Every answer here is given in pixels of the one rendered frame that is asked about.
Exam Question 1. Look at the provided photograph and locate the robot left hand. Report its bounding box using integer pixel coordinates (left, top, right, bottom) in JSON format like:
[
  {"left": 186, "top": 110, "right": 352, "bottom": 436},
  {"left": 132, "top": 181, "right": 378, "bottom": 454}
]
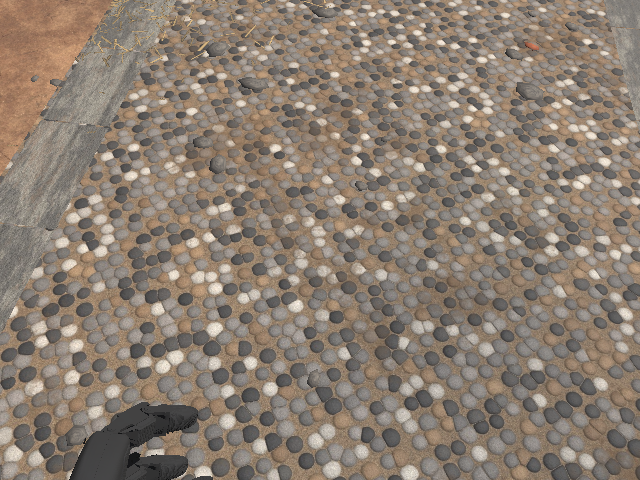
[{"left": 69, "top": 402, "right": 213, "bottom": 480}]

